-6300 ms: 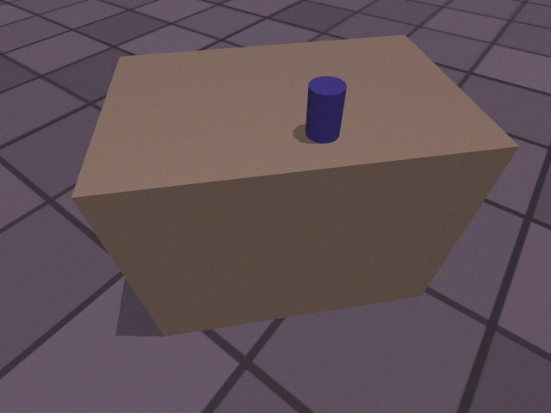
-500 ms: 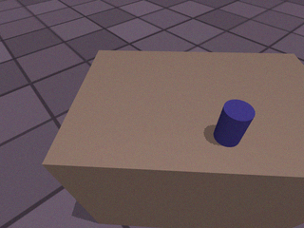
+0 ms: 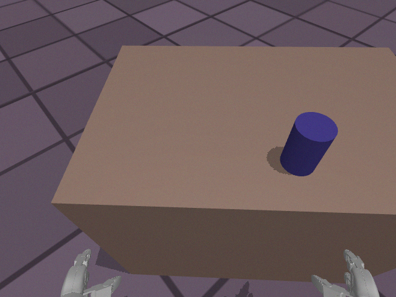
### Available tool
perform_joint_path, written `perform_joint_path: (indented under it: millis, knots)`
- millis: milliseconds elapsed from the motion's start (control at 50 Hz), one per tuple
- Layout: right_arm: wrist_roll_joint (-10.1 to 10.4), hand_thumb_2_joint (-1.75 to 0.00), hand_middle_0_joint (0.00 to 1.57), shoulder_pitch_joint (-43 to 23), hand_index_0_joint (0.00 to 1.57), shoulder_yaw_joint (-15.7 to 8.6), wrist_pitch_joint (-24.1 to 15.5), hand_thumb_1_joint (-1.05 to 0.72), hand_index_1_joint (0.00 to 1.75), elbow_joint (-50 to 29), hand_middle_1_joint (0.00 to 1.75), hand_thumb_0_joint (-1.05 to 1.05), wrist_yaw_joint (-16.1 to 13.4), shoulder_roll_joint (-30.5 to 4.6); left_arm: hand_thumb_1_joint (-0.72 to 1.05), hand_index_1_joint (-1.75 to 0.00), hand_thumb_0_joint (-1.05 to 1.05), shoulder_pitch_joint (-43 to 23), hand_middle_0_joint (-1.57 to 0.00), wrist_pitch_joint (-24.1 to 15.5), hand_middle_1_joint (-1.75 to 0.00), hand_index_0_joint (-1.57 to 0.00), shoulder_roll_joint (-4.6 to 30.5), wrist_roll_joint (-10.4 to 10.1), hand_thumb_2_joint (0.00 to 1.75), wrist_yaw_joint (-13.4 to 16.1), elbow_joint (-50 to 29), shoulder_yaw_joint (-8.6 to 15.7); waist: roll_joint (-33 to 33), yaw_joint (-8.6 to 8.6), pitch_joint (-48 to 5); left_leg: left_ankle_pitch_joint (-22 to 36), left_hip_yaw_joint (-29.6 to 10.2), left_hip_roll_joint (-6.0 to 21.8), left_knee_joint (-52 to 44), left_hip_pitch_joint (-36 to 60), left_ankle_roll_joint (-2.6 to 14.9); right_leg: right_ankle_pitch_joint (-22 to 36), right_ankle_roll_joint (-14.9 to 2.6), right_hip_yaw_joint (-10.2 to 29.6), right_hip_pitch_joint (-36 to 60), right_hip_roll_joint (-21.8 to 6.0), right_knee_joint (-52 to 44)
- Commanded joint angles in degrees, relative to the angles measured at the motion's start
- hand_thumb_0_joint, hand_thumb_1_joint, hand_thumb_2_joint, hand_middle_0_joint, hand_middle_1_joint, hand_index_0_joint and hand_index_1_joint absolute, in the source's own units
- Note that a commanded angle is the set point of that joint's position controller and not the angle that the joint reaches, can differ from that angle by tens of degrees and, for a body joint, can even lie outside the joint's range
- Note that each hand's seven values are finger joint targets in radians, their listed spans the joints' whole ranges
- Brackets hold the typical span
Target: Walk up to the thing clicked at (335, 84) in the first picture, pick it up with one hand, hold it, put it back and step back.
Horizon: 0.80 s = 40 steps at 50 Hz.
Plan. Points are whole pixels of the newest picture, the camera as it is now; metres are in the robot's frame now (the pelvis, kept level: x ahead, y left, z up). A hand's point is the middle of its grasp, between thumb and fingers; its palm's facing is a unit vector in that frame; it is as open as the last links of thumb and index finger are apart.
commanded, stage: rise first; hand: right
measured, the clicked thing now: (305, 145) +0.44 -0.21 +0.04
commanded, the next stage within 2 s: go down in 1.50 s
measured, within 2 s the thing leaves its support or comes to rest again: neither
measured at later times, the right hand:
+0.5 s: hand (366, 260) +0.20 -0.26 +0.02, palm faces +0.33 +0.87 -0.37, open 17.4 cm
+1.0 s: hand out of the picture +0.18 -0.25 +0.10, palm faces +0.38 +0.83 -0.40, open 17.7 cm
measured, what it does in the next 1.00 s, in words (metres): stands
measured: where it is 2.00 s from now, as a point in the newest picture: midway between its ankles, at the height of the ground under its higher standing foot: outside the picture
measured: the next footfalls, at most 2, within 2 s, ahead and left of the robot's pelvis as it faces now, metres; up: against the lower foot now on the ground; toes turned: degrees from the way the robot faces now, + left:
none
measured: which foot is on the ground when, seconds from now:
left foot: down 0.00-1.00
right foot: down 0.00-1.00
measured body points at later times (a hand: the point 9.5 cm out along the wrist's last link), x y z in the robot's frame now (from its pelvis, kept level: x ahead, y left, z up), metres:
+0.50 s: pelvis +0.02 +0.01 +0.00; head +0.01 +0.03 +0.45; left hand +0.19 +0.26 -0.09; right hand +0.18 -0.30 +0.04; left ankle +0.00 +0.13 -0.74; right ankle +0.01 -0.12 -0.74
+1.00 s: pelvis +0.00 +0.01 +0.00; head -0.01 +0.04 +0.45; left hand +0.17 +0.27 -0.09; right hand +0.15 -0.30 +0.12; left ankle +0.00 +0.13 -0.74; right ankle +0.01 -0.12 -0.74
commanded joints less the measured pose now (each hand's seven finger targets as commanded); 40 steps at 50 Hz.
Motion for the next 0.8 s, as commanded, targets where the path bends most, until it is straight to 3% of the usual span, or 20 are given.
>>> perform_joint_path:
  millis: [0, 40, 80, 140, 160, 180, 220, 280, 340, 380, 400, 520, 560, 580, 620, 640, 660, 700, 760, 780]
  knots:
    - [-0.47, -0.13, 0.06, 4.33, 0.05, -6.26, -1.42, 0.06, 0.05, -14.67, 0.05, 0.00, -1.51, -14.84, -0.04, -0.04, 0.00, 2.63, -0.05, -0.24, -0.05, -0.06, 9.68, 1.25, 0.10, 0.88, -8.26, 3.80, -3.64, -0.52, -15.64, 14.93, 1.44, -1.74, -2.92, 7.86, 1.17, 15.73, -0.09, -0.37, 6.41, 0.24, -3.02]
    - [0.10, -0.12, 0.05, 4.34, 0.05, -3.68, -1.12, 0.15, 0.05, -18.17, 0.05, 0.00, -1.20, -10.06, -0.12, -0.04, 0.00, 2.36, -0.05, -0.12, -0.05, -0.06, 6.78, 0.87, 0.10, 0.82, -11.54, 2.38, -2.56, 0.16, -11.46, 11.77, 1.77, -1.85, -4.12, 6.13, 0.92, 11.79, -0.33, -0.56, 4.78, 0.09, -4.14]
    - [0.19, -0.10, 0.05, 6.23, 0.05, -5.06, -1.26, 0.24, 0.05, -22.74, 0.05, 0.00, -1.46, -10.86, -0.22, -0.05, 0.00, 2.68, -0.06, -0.20, -0.05, -0.06, 5.05, 0.66, 0.09, 1.03, -14.40, 1.58, -2.87, -0.76, -9.99, 9.60, 1.84, -1.52, -4.96, 5.62, 0.88, 9.42, -0.45, -0.93, 4.16, 0.29, -4.61]
    - [-0.02, -0.07, 0.04, 6.76, 0.05, -4.48, -1.87, 0.39, 0.05, -29.91, 0.05, 0.00, -1.52, -10.85, -0.40, -0.05, 0.00, 2.19, -0.06, -0.58, -0.05, -0.06, 5.10, 0.74, 0.06, 1.49, -21.20, 0.86, -0.11, -0.49, -9.69, 9.07, 2.08, -1.20, -5.50, 5.77, 0.63, 9.06, -0.80, -0.62, 5.36, 0.43, -4.79]
    - [-0.02, -0.06, 0.04, 6.06, 0.04, -5.85, -2.09, 0.45, 0.05, -32.31, 0.05, 0.00, -1.75, -12.22, -0.46, -0.06, 0.00, 1.45, -0.06, -0.77, -0.05, -0.06, 5.63, 0.79, 0.05, 1.77, -21.97, 0.94, -0.76, -1.06, -9.11, 9.28, 1.90, -1.06, -5.49, 5.63, 0.62, 9.45, -0.76, -0.69, 5.65, 0.53, -4.81]
    - [-0.04, -0.06, 0.04, 5.23, 0.04, -5.48, -2.53, 0.46, 0.05, -36.43, 0.05, 0.00, -1.84, -11.99, -0.47, -0.05, 0.00, 1.46, -0.06, -1.03, -0.05, -0.06, 5.42, 0.88, 0.05, 1.99, -24.02, 0.79, -1.21, -0.66, -9.63, 9.92, 1.75, -0.86, -5.33, 6.08, 0.63, 10.12, -0.77, -0.68, 7.00, 0.53, -4.62]
    - [-0.02, -0.05, 0.04, 5.99, 0.04, -6.52, -2.94, 0.52, 0.06, -40.33, 0.06, 0.00, -2.18, -12.67, -0.54, -0.06, 0.00, 2.77, -0.07, -1.47, -0.05, -0.06, 8.30, 1.21, 0.03, 2.61, -26.81, 2.67, 0.07, -0.21, -10.38, 10.89, 1.90, -0.99, -5.10, 6.84, 0.65, 11.34, -0.82, -0.46, 8.44, 0.54, -4.64]
    - [-0.37, -0.04, 0.04, 10.51, 0.04, -9.35, -3.28, 0.56, 0.06, -44.40, 0.06, 0.00, -2.63, -13.63, -0.55, -0.06, 0.00, 2.86, -0.06, -1.52, -0.05, -0.06, 6.06, 1.49, 0.04, 2.58, -26.09, 1.95, -1.76, -2.20, -9.11, 12.17, 2.33, -0.96, -4.72, 7.95, 0.96, 13.66, -0.66, -0.05, 8.96, 0.45, -4.73]
    - [-0.17, -0.04, 0.04, 14.96, 0.04, -8.76, -3.35, 0.59, 0.06, -46.81, 0.06, 0.00, -1.77, -11.42, -0.54, -0.05, 0.00, 9.69, -0.06, -0.96, -0.05, -0.06, 4.44, 1.63, 0.02, 1.96, -24.20, 1.71, -1.72, -1.04, -7.28, 14.47, 2.31, -1.00, -4.52, 7.74, 0.76, 15.48, -0.70, -0.68, 9.24, 0.62, -4.50]
    - [-0.13, -0.03, 0.04, 17.10, 0.04, -9.35, -3.51, 0.60, 0.06, -48.03, 0.06, 0.00, -0.94, -10.77, -0.53, -0.05, 0.00, 13.37, -0.06, -0.51, -0.05, -0.06, 3.14, 1.48, 0.02, 1.34, -23.51, 1.50, -0.23, -0.43, -6.04, 15.20, 2.66, -1.13, -4.58, 7.41, 0.52, 16.03, -0.88, -0.84, 9.28, 0.57, -4.46]
    - [-0.17, -0.03, 0.03, 17.95, 0.04, -10.87, -3.55, 0.61, 0.06, -49.46, 0.06, 0.00, -0.67, -11.72, -0.54, -0.05, 0.00, 14.50, -0.06, -0.24, -0.05, -0.06, 3.92, 1.44, 0.02, 1.11, -22.93, 2.75, -0.30, -0.69, -7.40, 17.36, 2.97, -1.07, -4.21, 7.94, 0.41, 18.17, -0.84, -0.92, 10.21, 0.60, -4.28]
    - [0.07, -0.03, 0.04, 13.90, 0.04, -12.24, -4.67, 0.60, 0.06, -58.74, 0.06, 0.00, 0.07, -12.13, -0.55, -0.05, 0.00, 2.82, -0.06, -0.77, -0.05, -0.05, 7.52, 1.88, 0.04, 0.83, -25.01, 6.36, -1.61, -1.51, -5.64, 14.57, 2.37, -0.35, -4.98, 7.33, 0.34, 15.22, -0.73, -0.52, 9.66, 0.74, -4.86]
    - [-0.10, -0.03, 0.04, 16.11, 0.04, -10.77, -5.47, 0.61, 0.06, -59.91, 0.06, 0.00, 0.11, -10.49, -0.55, -0.05, 0.00, 2.40, -0.06, -1.01, -0.05, -0.05, 5.14, 2.02, 0.04, 0.73, -24.37, 4.45, -0.42, -2.01, -5.55, 13.77, 2.64, -0.54, -5.05, 7.84, 0.54, 14.97, -0.74, -0.25, 9.91, 0.61, -4.99]
    - [-0.06, -0.03, 0.04, 15.64, 0.04, -12.01, -6.14, 0.61, 0.06, -61.14, 0.06, 0.00, -0.03, -11.35, -0.55, -0.05, 0.00, 1.97, -0.06, -1.11, -0.05, -0.05, 3.41, 2.05, 0.04, 0.56, -23.99, 2.74, -0.28, -2.72, -5.42, 12.17, 2.58, -0.58, -5.14, 8.26, 0.66, 13.63, -0.70, -0.19, 9.26, 0.67, -5.06]
    - [-0.38, -0.03, 0.04, 16.31, 0.04, -11.80, -7.32, 0.60, 0.06, -62.47, 0.06, 0.00, -0.06, -11.24, -0.56, -0.05, 0.00, 3.15, -0.06, -1.23, -0.05, -0.05, 1.15, 2.13, 0.04, 0.42, -24.15, 0.82, 0.00, -2.51, -5.63, 11.13, 2.56, -0.47, -5.31, 9.18, 0.60, 12.59, -0.75, -0.34, 8.94, 0.77, -5.18]
    - [-0.46, -0.03, 0.04, 17.65, 0.04, -13.72, -7.54, 0.60, 0.06, -62.14, 0.06, 0.00, -0.22, -12.92, -0.56, -0.05, 0.00, 4.39, -0.06, -1.16, -0.05, -0.05, 3.95, 2.30, 0.04, 0.86, -24.35, 3.58, 0.73, -2.42, -7.03, 11.90, 2.33, -0.36, -5.32, 9.96, 0.47, 13.18, -0.96, -0.38, 9.36, 0.84, -4.85]
    - [-0.42, -0.03, 0.04, 18.21, 0.04, -14.36, -7.71, 0.60, 0.06, -62.31, 0.06, 0.00, -0.18, -13.39, -0.55, -0.05, 0.00, 5.10, -0.06, -1.11, -0.05, -0.05, 5.60, 2.30, 0.04, 0.98, -25.89, 4.50, 0.96, -2.11, -7.53, 12.39, 2.42, -0.49, -5.26, 9.87, 0.47, 13.63, -0.86, -0.38, 9.82, 0.80, -5.14]
    - [-0.32, -0.03, 0.04, 18.84, 0.04, -16.11, -8.37, 0.60, 0.06, -62.58, 0.06, 0.00, -0.01, -14.44, -0.55, -0.05, 0.00, 7.84, -0.05, -0.80, -0.05, -0.05, 4.64, 2.29, 0.04, 0.77, -23.15, 4.06, -1.62, -2.74, -5.39, 11.18, 2.30, -0.15, -5.61, 9.31, 0.52, 12.40, -0.81, -0.75, 8.88, 1.37, -5.31]
    - [0.06, -0.03, 0.04, 20.06, 0.05, -16.72, -8.81, 0.60, 0.06, -64.00, 0.06, 0.00, 0.38, -13.84, -0.56, -0.05, 0.00, 6.14, -0.05, -1.09, -0.04, -0.05, 7.94, 2.44, 0.04, 0.75, -21.99, 8.09, -2.49, -2.38, -4.76, 9.41, 2.38, -0.09, -5.92, 8.34, 0.62, 10.68, -0.90, -0.78, 8.73, 1.31, -5.61]
    - [0.20, -0.02, 0.04, 20.62, 0.05, -16.54, -8.95, 0.61, 0.06, -63.69, 0.06, 0.00, 0.59, -13.17, -0.55, -0.05, 0.00, 6.27, -0.05, -1.23, -0.05, -0.05, 7.51, 2.33, 0.03, 0.60, -22.07, 7.98, -1.67, -2.25, -4.58, 8.99, 2.62, -0.36, -5.96, 8.19, 0.78, 10.48, -0.97, -0.62, 8.97, 1.04, -5.74]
